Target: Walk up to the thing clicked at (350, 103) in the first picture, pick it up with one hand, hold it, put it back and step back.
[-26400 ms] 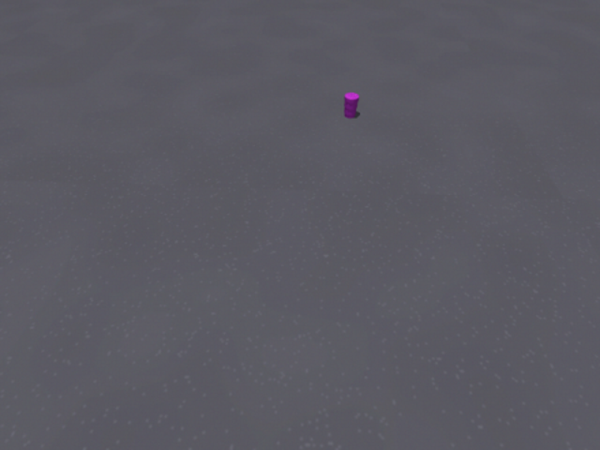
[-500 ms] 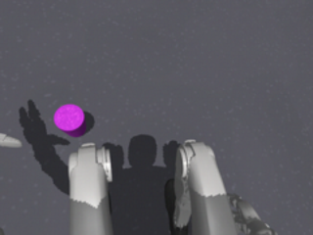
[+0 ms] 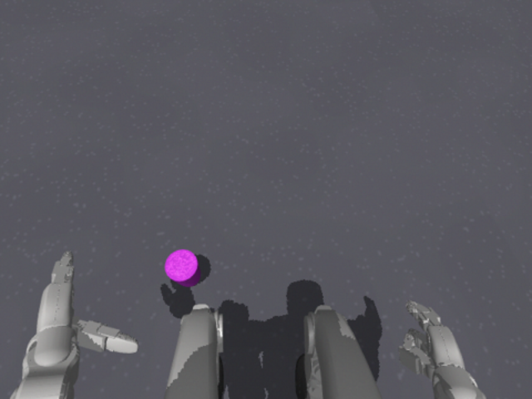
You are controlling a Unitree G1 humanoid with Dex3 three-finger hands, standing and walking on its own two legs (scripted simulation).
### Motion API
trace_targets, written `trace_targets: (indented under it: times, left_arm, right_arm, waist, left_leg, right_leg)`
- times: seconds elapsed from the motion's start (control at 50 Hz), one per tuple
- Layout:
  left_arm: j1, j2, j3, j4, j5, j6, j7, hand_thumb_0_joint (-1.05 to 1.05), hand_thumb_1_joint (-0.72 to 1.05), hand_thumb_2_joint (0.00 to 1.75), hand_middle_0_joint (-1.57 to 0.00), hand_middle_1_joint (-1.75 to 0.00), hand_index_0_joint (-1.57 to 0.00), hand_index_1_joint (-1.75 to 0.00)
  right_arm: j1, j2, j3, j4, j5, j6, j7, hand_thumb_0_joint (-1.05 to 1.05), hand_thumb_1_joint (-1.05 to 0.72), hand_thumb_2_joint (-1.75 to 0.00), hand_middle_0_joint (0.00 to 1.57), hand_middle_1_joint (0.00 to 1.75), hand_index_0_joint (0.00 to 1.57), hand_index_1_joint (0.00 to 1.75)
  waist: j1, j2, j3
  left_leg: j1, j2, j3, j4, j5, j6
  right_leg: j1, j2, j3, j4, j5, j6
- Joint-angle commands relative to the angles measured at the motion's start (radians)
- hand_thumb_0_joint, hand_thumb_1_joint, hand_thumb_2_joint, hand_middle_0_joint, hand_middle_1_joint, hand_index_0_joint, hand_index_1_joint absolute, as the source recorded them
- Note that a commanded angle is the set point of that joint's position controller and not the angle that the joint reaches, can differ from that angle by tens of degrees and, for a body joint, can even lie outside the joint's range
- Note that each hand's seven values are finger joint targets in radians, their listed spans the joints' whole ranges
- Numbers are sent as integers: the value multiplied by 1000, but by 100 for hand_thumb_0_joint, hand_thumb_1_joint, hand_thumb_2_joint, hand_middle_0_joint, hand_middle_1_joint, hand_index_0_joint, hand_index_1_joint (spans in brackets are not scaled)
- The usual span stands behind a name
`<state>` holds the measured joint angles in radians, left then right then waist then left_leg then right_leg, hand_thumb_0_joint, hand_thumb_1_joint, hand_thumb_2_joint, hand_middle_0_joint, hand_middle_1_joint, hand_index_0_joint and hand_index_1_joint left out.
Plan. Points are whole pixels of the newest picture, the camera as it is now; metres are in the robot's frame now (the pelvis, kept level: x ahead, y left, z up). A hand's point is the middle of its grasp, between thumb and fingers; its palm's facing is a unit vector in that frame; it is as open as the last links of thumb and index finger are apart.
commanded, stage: home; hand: left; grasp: from the side
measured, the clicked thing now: (185, 270) +0.42 +0.22 -0.50
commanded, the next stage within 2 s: none
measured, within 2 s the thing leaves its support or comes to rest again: neither
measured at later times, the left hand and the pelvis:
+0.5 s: hand (81, 317) +0.23 +0.20 +0.09, palm faces +0.14 -0.94 -0.31, open 17.6 cm; pelvis +0.06 +0.01 +0.14, yaw +2 degrees
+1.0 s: hand (81, 344) +0.21 +0.19 +0.10, palm faces +0.14 -0.95 -0.29, open 17.5 cm; pelvis +0.05 +0.00 +0.15, yaw +2 degrees
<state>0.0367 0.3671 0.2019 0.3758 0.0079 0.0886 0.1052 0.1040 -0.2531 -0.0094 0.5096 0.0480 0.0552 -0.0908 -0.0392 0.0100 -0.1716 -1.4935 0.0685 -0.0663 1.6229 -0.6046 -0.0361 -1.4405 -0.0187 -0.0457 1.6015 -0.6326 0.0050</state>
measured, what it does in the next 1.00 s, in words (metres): rises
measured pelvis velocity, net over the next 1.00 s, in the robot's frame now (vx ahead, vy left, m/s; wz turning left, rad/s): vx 0.05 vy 0.00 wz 0.04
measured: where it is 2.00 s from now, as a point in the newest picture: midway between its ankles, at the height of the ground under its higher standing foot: outside the picture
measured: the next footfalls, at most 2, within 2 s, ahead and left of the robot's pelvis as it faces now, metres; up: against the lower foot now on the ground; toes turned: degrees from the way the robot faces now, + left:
none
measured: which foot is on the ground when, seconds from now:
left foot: down 0.00-1.00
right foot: down 0.00-1.00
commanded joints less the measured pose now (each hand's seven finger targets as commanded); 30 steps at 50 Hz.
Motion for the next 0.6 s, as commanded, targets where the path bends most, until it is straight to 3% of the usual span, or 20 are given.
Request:
trace_targets:
  times: [0.0,0.1,0.14,0.18,0.22,0.24,0.26,0.3,0.32,0.36,0.4,0.42,0.46,0.48,0.5,0.52,0.58]
  left_arm:
    - [29,145,31,-172,1,3,45,0,-60,3,-4,-4,-4,-4]
    - [98,99,-16,-255,-4,63,76,0,-59,3,-5,-5,-4,-5]
    - [123,59,-52,-301,-8,83,84,0,-58,4,-5,-5,-5,-5]
    - [156,61,-60,-365,-9,103,94,0,-59,3,-4,-5,-4,-5]
    - [222,13,-106,-375,-13,129,97,0,-59,3,-5,-5,-4,-5]
    - [230,27,-91,-418,-15,135,103,0,-58,4,-5,-5,-5,-5]
    - [278,-4,-120,-411,-13,145,103,0,-59,3,-5,-5,-4,-5]
    - [290,7,-120,-528,-18,152,105,0,-58,4,-5,-5,-5,-5]
    - [370,-45,-157,-474,-16,165,101,0,-59,3,-5,-5,-4,-5]
    - [370,-43,-163,-550,-18,168,100,0,-59,3,-4,-5,-4,-5]
    - [400,-39,-155,-572,-17,170,95,0,-60,2,-4,-5,-4,-5]
    - [450,-69,-175,-533,-16,176,89,0,-60,3,-4,-5,-4,-5]
    - [425,-55,-163,-611,-17,167,83,0,-60,3,-4,-5,-4,-5]
    - [453,-73,-170,-578,-18,170,78,0,-57,4,-5,-5,-5,-5]
    - [387,-16,-136,-681,-18,158,80,0,-57,4,-5,-5,-5,-5]
    - [433,-49,-153,-602,-13,162,73,0,-58,4,-5,-5,-5,-5]
    - [438,-70,-162,-584,-14,153,60,0,-58,4,-5,-5,-5,-5]
  right_arm:
    - [85,-119,-47,-103,-3,-57,-37,0,-90,-90,20,30,20,30]
    - [107,-104,-34,-111,-6,-81,-65,0,-90,-90,20,30,20,30]
    - [115,-94,-29,-121,-8,-89,-76,0,-90,-90,20,30,20,30]
    - [127,-91,-27,-124,-11,-96,-88,0,-90,-90,20,30,20,30]
    - [123,-83,-20,-139,-13,-105,-98,0,-90,-90,20,30,20,30]
    - [128,-80,-21,-139,-14,-109,-102,0,-90,-90,20,30,20,30]
    - [127,-72,-17,-144,-16,-114,-107,0,-90,-90,20,30,20,30]
    - [134,-69,-16,-152,-18,-124,-113,0,-90,-90,20,30,20,30]
    - [129,-65,-13,-161,-20,-131,-114,0,-90,-90,20,30,20,30]
    - [124,-63,-12,-167,-24,-140,-118,0,-90,-90,20,30,20,30]
    - [125,-61,-12,-172,-25,-150,-119,0,-90,-90,20,30,20,30]
    - [121,-60,-12,-177,-27,-156,-118,0,-90,-90,20,30,20,30]
    - [123,-63,-17,-185,-29,-161,-116,0,-90,-90,20,30,20,30]
    - [112,-63,-14,-191,-29,-166,-114,0,-90,-90,20,30,20,30]
    - [124,-67,-19,-187,-31,-170,-114,0,-90,-90,20,30,20,30]
    - [128,-65,-18,-180,-32,-174,-113,0,-90,-90,20,30,20,30]
    - [129,-62,-17,-178,-38,-186,-108,0,-90,-90,20,30,20,30]
  waist:
    - [2,45,-376]
    - [9,62,-336]
    - [-2,75,-305]
    - [12,102,-280]
    - [-1,82,-224]
    - [10,85,-205]
    - [5,83,-180]
    - [14,82,-175]
    - [6,61,-151]
    - [7,61,-111]
    - [11,30,-76]
    - [8,10,-68]
    - [12,29,-54]
    - [10,16,-24]
    - [13,26,-52]
    - [5,11,-34]
    - [1,3,-22]
  left_leg:
    - [463,-43,55,-315,210,58]
    - [638,-43,57,-449,308,49]
    - [695,-44,60,-502,324,45]
    - [767,-43,59,-564,346,39]
    - [795,-46,58,-622,328,40]
    - [813,-45,58,-647,329,39]
    - [831,-45,58,-664,336,38]
    - [869,-46,58,-693,361,37]
    - [882,-45,57,-709,371,37]
    - [894,-41,48,-736,377,36]
    - [903,-42,48,-753,381,38]
    - [902,-44,48,-759,386,38]
    - [919,-44,50,-776,386,33]
    - [922,-41,49,-787,375,32]
    - [931,-45,55,-787,383,34]
    - [933,-46,57,-789,382,34]
    - [931,-47,59,-785,389,34]
  right_leg:
    - [420,19,30,-390,245,-18]
    - [568,20,12,-497,342,-19]
    - [623,18,12,-548,361,-16]
    - [665,21,3,-593,369,-17]
    - [718,26,-8,-649,361,-13]
    - [737,26,-13,-669,359,-14]
    - [753,27,-15,-687,365,-13]
    - [800,30,-22,-714,386,-11]
    - [805,34,-27,-724,391,-12]
    - [813,37,-36,-743,391,-13]
    - [835,39,-39,-768,393,-10]
    - [840,41,-40,-776,396,-9]
    - [852,40,-40,-788,395,-9]
    - [854,43,-45,-799,380,-7]
    - [870,41,-42,-805,396,-4]
    - [863,42,-37,-806,395,-4]
    - [873,39,-33,-813,403,-3]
